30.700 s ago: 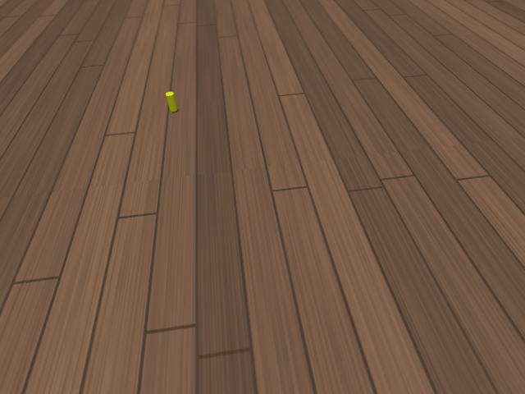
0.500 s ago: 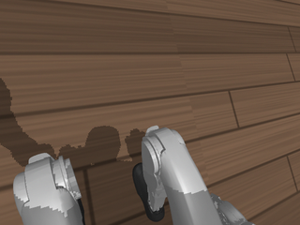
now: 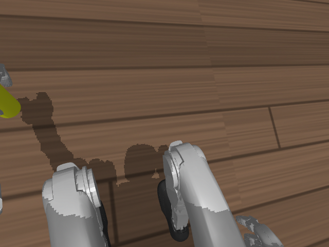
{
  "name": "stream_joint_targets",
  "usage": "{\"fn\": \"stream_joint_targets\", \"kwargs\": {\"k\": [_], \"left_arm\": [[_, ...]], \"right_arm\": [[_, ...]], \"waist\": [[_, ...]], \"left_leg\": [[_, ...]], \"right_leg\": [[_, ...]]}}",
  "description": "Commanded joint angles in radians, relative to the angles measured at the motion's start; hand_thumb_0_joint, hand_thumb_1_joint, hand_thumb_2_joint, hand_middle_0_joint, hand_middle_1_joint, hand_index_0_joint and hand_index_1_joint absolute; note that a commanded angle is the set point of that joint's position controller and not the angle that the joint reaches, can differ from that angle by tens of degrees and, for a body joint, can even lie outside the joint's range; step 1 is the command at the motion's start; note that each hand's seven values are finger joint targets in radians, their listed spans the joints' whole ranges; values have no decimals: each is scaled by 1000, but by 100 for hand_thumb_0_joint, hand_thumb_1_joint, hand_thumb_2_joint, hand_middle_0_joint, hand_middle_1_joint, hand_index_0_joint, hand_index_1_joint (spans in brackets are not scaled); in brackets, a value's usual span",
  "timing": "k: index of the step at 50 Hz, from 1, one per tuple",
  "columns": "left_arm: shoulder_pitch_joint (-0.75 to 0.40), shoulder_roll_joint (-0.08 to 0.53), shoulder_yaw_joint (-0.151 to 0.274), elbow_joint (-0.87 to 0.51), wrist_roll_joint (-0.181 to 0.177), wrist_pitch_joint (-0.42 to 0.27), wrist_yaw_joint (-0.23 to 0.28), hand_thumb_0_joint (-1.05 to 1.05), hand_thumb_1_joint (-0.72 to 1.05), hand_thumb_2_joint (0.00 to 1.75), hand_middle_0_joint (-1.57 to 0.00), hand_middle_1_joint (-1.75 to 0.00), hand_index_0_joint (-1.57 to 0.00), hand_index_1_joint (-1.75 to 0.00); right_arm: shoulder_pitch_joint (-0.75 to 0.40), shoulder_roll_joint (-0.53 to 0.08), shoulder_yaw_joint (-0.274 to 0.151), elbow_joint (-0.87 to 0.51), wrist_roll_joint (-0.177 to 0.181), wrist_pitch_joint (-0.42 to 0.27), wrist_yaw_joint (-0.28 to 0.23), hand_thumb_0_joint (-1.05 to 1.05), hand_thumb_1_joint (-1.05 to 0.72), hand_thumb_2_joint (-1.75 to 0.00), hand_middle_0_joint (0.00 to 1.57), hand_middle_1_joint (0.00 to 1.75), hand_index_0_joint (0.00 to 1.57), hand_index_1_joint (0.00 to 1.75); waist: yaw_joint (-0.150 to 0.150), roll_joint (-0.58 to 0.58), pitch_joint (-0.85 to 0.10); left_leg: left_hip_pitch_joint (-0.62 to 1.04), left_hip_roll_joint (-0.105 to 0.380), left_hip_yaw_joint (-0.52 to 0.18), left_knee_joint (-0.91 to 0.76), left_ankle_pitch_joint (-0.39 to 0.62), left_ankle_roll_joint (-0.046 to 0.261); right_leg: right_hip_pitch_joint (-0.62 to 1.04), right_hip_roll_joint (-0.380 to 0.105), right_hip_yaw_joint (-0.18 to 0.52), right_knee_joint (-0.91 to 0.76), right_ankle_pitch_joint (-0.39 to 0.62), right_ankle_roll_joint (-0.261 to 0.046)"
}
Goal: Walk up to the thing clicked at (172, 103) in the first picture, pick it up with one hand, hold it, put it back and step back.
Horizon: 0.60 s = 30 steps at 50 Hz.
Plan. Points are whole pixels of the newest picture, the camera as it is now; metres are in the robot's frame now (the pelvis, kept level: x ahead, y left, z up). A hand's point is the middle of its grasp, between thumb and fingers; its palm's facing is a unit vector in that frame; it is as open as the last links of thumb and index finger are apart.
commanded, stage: lift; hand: left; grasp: from above
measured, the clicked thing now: out of the picture +0.49 +0.34 -0.18
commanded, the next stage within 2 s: hold in 1.76 s
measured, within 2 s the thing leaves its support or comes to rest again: neither
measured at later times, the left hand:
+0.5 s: hand out of the picture +0.44 +0.34 -0.07, palm faces -0.46 -0.12 -0.88, open 8.3 cm
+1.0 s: hand out of the picture +0.36 +0.32 +0.13, palm faces -0.42 -0.15 -0.90, open 8.3 cm
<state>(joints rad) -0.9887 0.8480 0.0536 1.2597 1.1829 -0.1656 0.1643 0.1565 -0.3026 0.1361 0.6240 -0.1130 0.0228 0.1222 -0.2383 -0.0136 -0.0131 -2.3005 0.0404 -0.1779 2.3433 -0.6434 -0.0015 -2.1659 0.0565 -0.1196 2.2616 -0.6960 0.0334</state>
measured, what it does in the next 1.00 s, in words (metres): rises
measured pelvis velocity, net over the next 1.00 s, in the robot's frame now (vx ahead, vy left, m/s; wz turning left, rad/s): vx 0.01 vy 0.01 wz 0.13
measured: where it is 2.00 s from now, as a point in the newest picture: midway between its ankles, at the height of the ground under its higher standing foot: (139, 231)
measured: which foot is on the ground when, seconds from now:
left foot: down 0.00-1.00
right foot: down 0.00-1.00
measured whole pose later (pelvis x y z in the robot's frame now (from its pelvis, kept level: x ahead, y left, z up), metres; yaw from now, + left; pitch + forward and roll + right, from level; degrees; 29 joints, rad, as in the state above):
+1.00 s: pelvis +0.01 +0.01 +0.21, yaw +7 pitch +26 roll -6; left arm -0.48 0.57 -0.06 0.74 0.99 -0.05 0.04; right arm 0.15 -0.24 0.01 0.67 0.02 0.06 -0.01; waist -0.09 0.05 -0.15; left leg -1.56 0.05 -0.07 1.66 -0.56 0.01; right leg -1.47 0.03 -0.05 1.60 -0.60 0.03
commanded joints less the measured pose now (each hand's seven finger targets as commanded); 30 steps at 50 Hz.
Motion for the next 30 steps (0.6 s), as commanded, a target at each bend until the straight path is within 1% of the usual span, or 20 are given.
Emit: {"fn": "stream_joint_targets", "kwargs": {"k": [1, 2, 3, 4, 5, 6, 7, 8, 9, 10, 12, 13, 16, 19, 22, 25, 26, 28, 29, 30], "left_arm": [[-373, 303, 42, -179, -12, 7, 43, 0, 63, 87, -94, -92, -98, -88], [-384, 303, 44, -192, -14, 8, 44, 0, 62, 86, -93, -92, -97, -89], [-364, 294, 42, -168, -13, 13, 45, 0, 59, 78, -94, -94, -99, -88], [-378, 284, 37, -193, -18, 12, 44, 0, 51, 76, -86, -86, -91, -80], [-355, 281, 39, -185, -18, 17, 41, 0, 51, 68, -87, -88, -93, -82], [-358, 285, 41, -198, -19, 20, 38, 0, 47, 73, -80, -81, -85, -76], [-357, 297, 52, -219, -22, 23, 35, 0, 49, 69, -86, -88, -91, -82], [-355, 284, 45, -236, -30, 28, 26, 0, 46, 73, -80, -80, -84, -76], [-346, 298, 54, -251, -32, 34, 21, 0, 49, 70, -88, -85, -92, -81], [-351, 285, 47, -255, -42, 41, 14, 0, 57, 75, -91, -87, -96, -81], [-332, 267, 46, -271, -68, 51, -3, 0, 63, 75, -94, -87, -99, -82], [-314, 267, 46, -273, -72, 56, -13, 0, 64, 73, -95, -85, -100, -79], [-300, 262, 53, -352, -83, 62, -42, 0, 64, 72, -96, -84, -101, -78], [-244, 230, 47, -366, -96, 63, -62, 0, 66, 74, -97, -82, -102, -78], [-233, 223, 50, -432, -108, 58, -77, 0, 66, 74, -97, -82, -102, -77], [-187, 166, 30, -459, -136, 57, -85, 0, 65, 74, -96, -83, -100, -78], [-170, 168, 36, -481, -142, 57, -88, 0, 64, 73, -95, -82, -99, -77], [-167, 169, 35, -530, -148, 58, -91, 0, 64, 72, -94, -81, -99, -76], [-128, 143, 27, -523, -155, 61, -95, 0, 63, 71, -93, -82, -98, -77], [-96, 144, 29, -532, -158, 64, -99, 0, 63, 72, -93, -84, -98, -78]], "right_arm": [[210, -235, -85, -8, 7, 7, -23, 0, -91, -90, 20, 30, 20, 30], [214, -236, -88, -6, 9, 6, -25, 0, -91, -90, 20, 30, 20, 30], [212, -241, -92, -6, 6, 6, -27, 0, -94, -91, 20, 30, 20, 30], [214, -237, -91, -5, 9, 6, -27, 0, -89, -89, 20, 30, 20, 30], [219, -242, -95, -2, 11, 7, -29, 0, -94, -91, 20, 30, 20, 30], [220, -246, -99, -7, 14, 9, -29, 0, -89, -89, 20, 30, 20, 30], [228, -240, -101, -7, 17, 9, -29, 0, -94, -91, 20, 30, 20, 30], [231, -230, -108, -9, 21, 11, -30, 0, -89, -89, 20, 30, 20, 30], [232, -231, -113, -8, 27, 13, -31, 0, -94, -91, 20, 30, 20, 30], [235, -229, -116, -9, 30, 15, -33, 0, -92, -91, 20, 30, 20, 30], [249, -223, -122, -2, 36, 16, -36, 0, -92, -91, 20, 30, 20, 30], [248, -222, -127, 2, 40, 17, -38, 0, -92, -91, 20, 30, 20, 30], [247, -214, -140, -5, 52, 22, -41, 0, -92, -91, 20, 30, 20, 30], [242, -204, -152, -6, 63, 30, -46, 0, -92, -91, 20, 30, 20, 30], [227, -194, -162, -14, 74, 32, -56, 0, -92, -91, 20, 30, 20, 30], [212, -180, -165, -22, 83, 32, -65, 0, -92, -91, 20, 30, 20, 30], [212, -184, -171, -23, 86, 31, -70, 0, -91, -90, 20, 30, 20, 30], [201, -180, -178, -26, 93, 29, -79, 0, -91, -90, 20, 30, 20, 30], [202, -176, -178, -27, 96, 29, -81, 0, -91, -90, 20, 30, 20, 30], [198, -175, -182, -27, 99, 29, -84, 0, -91, -90, 20, 30, 20, 30]], "waist": [[-13, 355, -738], [-7, 374, -737], [-6, 378, -710], [-10, 393, -720], [3, 389, -730], [1, 395, -743], [9, 408, -762], [13, 404, -798], [29, 402, -821], [22, 390, -831], [20, 379, -808], [32, 367, -802], [49, 401, -855], [57, 355, -825], [71, 360, -839], [68, 332, -791], [79, 314, -799], [86, 333, -836], [87, 307, -828], [97, 294, -825]], "left_leg": [[562, -6, 92, -240, 166, 25], [579, -9, 93, -256, 159, 23], [582, -9, 92, -261, 147, 20], [593, -9, 89, -272, 137, 18], [610, -10, 88, -274, 146, 20], [617, -12, 85, -283, 149, 17], [622, -14, 88, -295, 154, 19], [649, -12, 90, -306, 156, 21], [668, -12, 97, -306, 172, 23], [672, -12, 99, -307, 180, 26], [664, -15, 107, -316, 185, 30], [674, -14, 102, -333, 177, 28], [745, -13, 97, -372, 188, 26], [732, -18, 103, -400, 174, 30], [779, -12, 89, -456, 137, 32], [766, -14, 92, -507, 88, 35], [789, -13, 85, -528, 71, 35], [846, -11, 84, -558, 85, 33], [858, -11, 78, -574, 101, 33], [872, -11, 78, -591, 108, 33]], "right_leg": [[323, 35, -40, -252, 231, -68], [314, 32, -44, -252, 224, -70], [289, 30, -49, -256, 211, -74], [286, 29, -50, -252, 204, -74], [285, 27, -51, -253, 210, -74], [279, 25, -54, -253, 213, -78], [302, 23, -50, -256, 221, -74], [321, 24, -44, -262, 224, -72], [327, 23, -37, -274, 232, -71], [332, 23, -33, -283, 238, -70], [352, 18, -26, -303, 246, -67], [339, 17, -26, -307, 233, -71], [368, 14, -19, -324, 239, -72], [382, 11, -5, -360, 225, -74], [386, 10, -2, -385, 202, -73], [415, 8, 6, -433, 176, -69], [420, 7, 4, -448, 160, -70], [462, 6, 10, -472, 176, -68], [485, 7, 9, -482, 189, -67], [501, 5, 10, -497, 192, -66]]}}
